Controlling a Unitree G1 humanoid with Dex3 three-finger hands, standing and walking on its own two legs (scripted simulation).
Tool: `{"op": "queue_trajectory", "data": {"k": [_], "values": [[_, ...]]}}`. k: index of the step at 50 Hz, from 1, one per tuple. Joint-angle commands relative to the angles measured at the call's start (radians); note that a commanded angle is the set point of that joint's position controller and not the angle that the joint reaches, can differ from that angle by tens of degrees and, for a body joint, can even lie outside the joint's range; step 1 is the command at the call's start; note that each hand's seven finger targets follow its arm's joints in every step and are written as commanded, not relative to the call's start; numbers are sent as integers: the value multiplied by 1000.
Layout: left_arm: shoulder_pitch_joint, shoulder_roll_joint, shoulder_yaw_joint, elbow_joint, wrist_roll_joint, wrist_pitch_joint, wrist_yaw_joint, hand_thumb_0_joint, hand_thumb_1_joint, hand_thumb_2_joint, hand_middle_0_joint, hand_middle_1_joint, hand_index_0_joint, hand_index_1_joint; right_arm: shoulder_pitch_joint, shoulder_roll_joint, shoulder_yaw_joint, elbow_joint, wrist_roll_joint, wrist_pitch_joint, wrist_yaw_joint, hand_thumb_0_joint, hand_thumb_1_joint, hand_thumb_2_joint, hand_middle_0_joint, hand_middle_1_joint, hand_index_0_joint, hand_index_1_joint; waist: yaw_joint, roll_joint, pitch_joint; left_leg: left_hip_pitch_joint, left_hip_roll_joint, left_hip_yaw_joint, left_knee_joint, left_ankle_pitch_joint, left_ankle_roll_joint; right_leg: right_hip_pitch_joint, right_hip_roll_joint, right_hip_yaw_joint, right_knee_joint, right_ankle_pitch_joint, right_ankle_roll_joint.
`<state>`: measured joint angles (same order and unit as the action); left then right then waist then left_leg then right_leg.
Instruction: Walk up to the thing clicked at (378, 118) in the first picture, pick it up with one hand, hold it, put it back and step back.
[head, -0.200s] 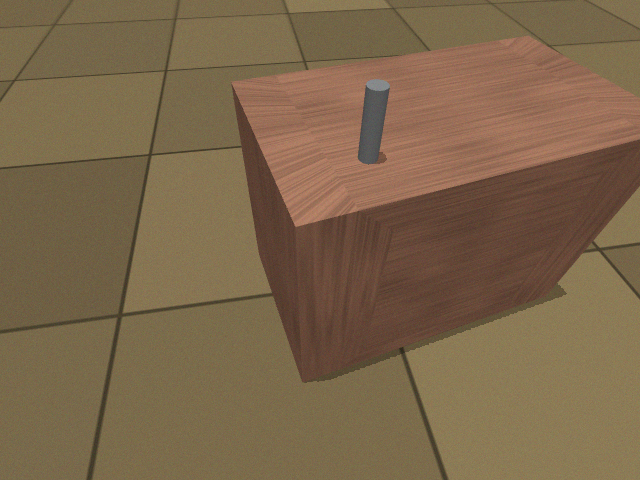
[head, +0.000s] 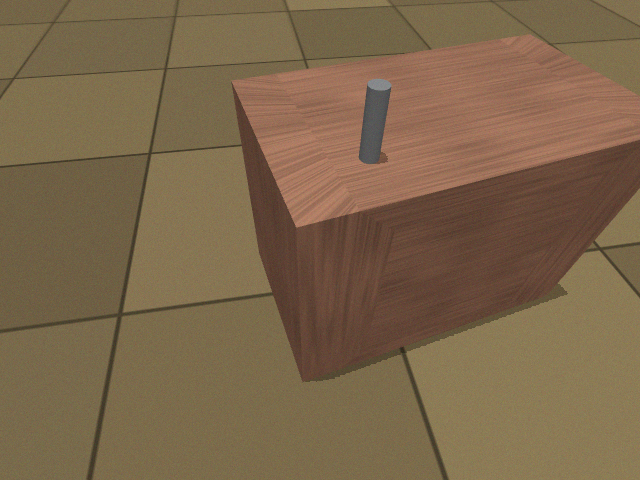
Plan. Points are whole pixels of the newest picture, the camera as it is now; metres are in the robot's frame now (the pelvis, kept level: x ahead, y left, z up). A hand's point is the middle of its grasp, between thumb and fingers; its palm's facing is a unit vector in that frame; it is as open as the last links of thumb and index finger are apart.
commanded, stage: stand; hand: right
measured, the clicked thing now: (373, 124) +0.73 -0.11 +0.05
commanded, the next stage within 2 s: walk up in 0.92 s
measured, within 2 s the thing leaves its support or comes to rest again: neither
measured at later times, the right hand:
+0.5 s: hand out of the picture +0.08 -0.25 -0.16, palm faces -0.03 +0.94 -0.33, open 7.4 cm
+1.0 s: hand out of the picture +0.08 -0.25 -0.16, palm faces -0.05 +0.94 -0.33, open 7.4 cm
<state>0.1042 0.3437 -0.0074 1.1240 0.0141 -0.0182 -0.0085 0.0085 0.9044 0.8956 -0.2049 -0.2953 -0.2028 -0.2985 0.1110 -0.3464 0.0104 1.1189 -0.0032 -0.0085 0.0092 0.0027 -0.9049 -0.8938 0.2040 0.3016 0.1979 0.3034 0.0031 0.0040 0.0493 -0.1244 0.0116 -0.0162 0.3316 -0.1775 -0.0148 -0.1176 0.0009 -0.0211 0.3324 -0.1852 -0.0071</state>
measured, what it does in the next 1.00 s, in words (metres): stands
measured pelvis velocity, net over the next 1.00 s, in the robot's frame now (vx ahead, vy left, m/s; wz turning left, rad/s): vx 0.01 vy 0.00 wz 0.03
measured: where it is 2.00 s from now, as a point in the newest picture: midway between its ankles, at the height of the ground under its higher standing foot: outside the picture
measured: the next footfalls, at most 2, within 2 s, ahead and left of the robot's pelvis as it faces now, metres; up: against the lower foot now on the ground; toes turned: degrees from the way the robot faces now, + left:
right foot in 1.18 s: +0.13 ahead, -0.18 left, +0.00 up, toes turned +3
left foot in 1.56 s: +0.26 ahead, +0.08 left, +0.00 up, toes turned +14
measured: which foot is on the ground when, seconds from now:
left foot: down 0.00-1.00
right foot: down 0.00-0.96, up 0.98-1.00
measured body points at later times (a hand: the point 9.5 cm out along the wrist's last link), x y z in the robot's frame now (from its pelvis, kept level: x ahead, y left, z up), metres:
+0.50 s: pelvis +0.01 +0.00 +0.00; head +0.02 +0.00 +0.45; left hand +0.08 +0.30 -0.13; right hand +0.08 -0.29 -0.13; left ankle +0.00 +0.13 -0.75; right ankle +0.00 -0.11 -0.75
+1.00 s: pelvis +0.01 +0.00 +0.00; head +0.02 +0.00 +0.45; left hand +0.08 +0.31 -0.13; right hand +0.08 -0.30 -0.13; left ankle +0.00 +0.13 -0.75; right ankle -0.01 -0.11 -0.74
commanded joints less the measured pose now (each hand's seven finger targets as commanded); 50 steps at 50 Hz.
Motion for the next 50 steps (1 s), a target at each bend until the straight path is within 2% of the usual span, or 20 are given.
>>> {"op": "queue_trajectory", "data": {"k": [1, 4, 12, 13, 17, 24, 27, 31, 32, 34, 43, 45, 46, 47, 48, 49, 50], "values": [[-39, 215, 41, -59, -6, -21, 18, 0, 900, 900, -200, -300, -200, -300, -32, -203, -41, -61, -5, -27, -18, 0, -900, -900, 200, 300, 200, 300, -3, -7, -85, 20, 114, -85, -41, 140, 40, 23, -131, 105, -49, 145, -23], [-38, 213, 42, -61, -5, -21, 19, 0, 900, 900, -200, -300, -200, -300, -40, -209, -44, -62, -4, -28, -21, 0, -900, -900, 200, 300, 200, 300, 0, -3, -104, 33, 119, -84, -31, 180, 43, 38, -135, 103, -44, 189, -21], [-38, 212, 40, -54, -6, -16, 19, 0, 900, 900, -200, -300, -200, -300, -33, -205, -41, -54, -4, -24, -20, 0, -900, -900, 200, 300, 200, 300, -3, -3, -74, 16, 116, -86, -53, 123, 40, 20, -130, 102, -56, 124, -19], [-27, 207, 39, -51, -7, -16, 19, 0, 900, 900, -200, -300, -200, -300, -42, -211, -44, -52, -4, -23, -20, 0, -900, -900, 200, 300, 200, 300, 4, 5, -64, 14, 114, -90, -56, 108, 39, 10, -128, 103, -62, 108, -18], [-29, 213, 41, -56, -3, -20, 20, 0, 900, 900, -200, -300, -200, -300, -50, -210, -45, -58, -4, -26, -20, 0, -900, -900, 200, 300, 200, 300, 3, -4, -104, 47, 118, -84, -39, 176, 42, 32, -134, 99, -50, 178, -20], [-35, 217, 44, -57, -6, -16, 20, 0, 900, 900, -200, -300, -200, -300, -34, -206, -43, -57, -5, -27, -21, 0, -900, -900, 200, 300, 200, 300, 0, -7, -75, 21, 115, -83, -57, 159, 38, 33, -131, 99, -50, 148, -20], [-30, 215, 44, -58, -5, -17, 20, 0, 900, 900, -200, -300, -200, -300, -37, -209, -45, -57, -3, -26, -21, 0, -900, -900, 200, 300, 200, 300, 1, -5, -84, 31, 116, -85, -50, 180, 39, 40, -134, 100, -52, 171, -20], [-30, 215, 43, -55, -5, -16, 20, 0, 900, 900, -200, -300, -200, -300, -38, -209, -43, -56, -4, -25, -22, 0, -900, -900, 200, 300, 200, 300, -1, -3, -61, 23, 114, -86, -55, 149, 38, 23, -133, 101, -61, 142, -18], [-31, 218, 45, -58, -4, -16, 21, 0, 900, 900, -200, -300, -200, -300, -36, -209, -45, -57, -5, -25, -22, 0, -900, -900, 200, 300, 200, 300, -2, -5, -85, 35, 118, -87, -52, 159, 40, 37, -135, 100, -56, 151, -21], [-30, 213, 43, -56, -5, -15, 20, 0, 900, 900, -200, -300, -200, -300, -38, -210, -44, -55, -4, -24, -21, 0, -900, -900, 200, 300, 200, 300, -1, 0, -64, 20, 114, -87, -58, 139, 41, 31, -133, 100, -65, 138, -17], [-24, 215, 46, -55, -4, -14, 19, 0, 900, 900, -200, -300, -200, -300, -31, -213, -44, -55, -5, -25, -22, 0, -900, -900, 200, 300, 200, 300, 1, -4, -75, 22, 114, -88, -66, 128, 41, 31, -133, 98, -64, 116, -18], [-25, 213, 44, -54, -4, -15, 18, 0, 900, 900, -200, -300, -200, -300, -30, -211, -42, -54, -5, -26, -20, 0, -900, -900, 200, 300, 200, 300, 0, -2, -71, 20, 114, -90, -61, 146, 41, 35, -135, 100, -62, 137, -19], [-15, 280, 122, -124, 16, -12, -12, 0, 900, 900, -200, -300, -200, -300, 105, -257, -90, -83, -12, -35, -13, 0, -900, -900, 200, 300, 200, 300, -4, -53, -109, -8, 91, -171, -28, -237, 116, 41, -52, 13, 74, -281, -35], [-32, 255, 119, -141, 28, -3, -21, 0, 900, 900, -200, -300, -200, -300, 148, -285, -104, -76, -22, -37, -10, 0, -900, -900, 200, 300, 200, 300, -21, 8, -44, -1, 150, -278, -77, -419, 153, -110, -42, 15, 163, -366, -40], [-47, 227, 120, -171, 31, 2, -31, 0, 900, 900, -200, -300, -200, -300, 162, -310, -122, -91, -25, -38, -13, 0, -900, -900, 200, 300, 200, 300, -30, 87, 25, 21, 223, -396, -127, -486, 197, -270, -16, 1, 305, -321, -31], [-43, 219, 127, -203, 35, 10, -36, 0, 900, 900, -200, -300, -200, -300, 167, -334, -139, -119, -31, -44, -17, 0, -900, -900, 200, 300, 200, 300, -34, 105, 64, 40, 307, -503, -159, -489, 260, -399, -40, 50, 436, -312, -25], [-48, 223, 134, -226, 30, 12, -41, 0, 900, 900, -200, -300, -200, -300, 161, -343, -148, -141, -35, -56, -24, 0, -900, -900, 200, 300, 200, 300, -21, 101, 93, 22, 326, -538, -155, -462, 276, -448, -92, 122, 497, -293, -30]]}}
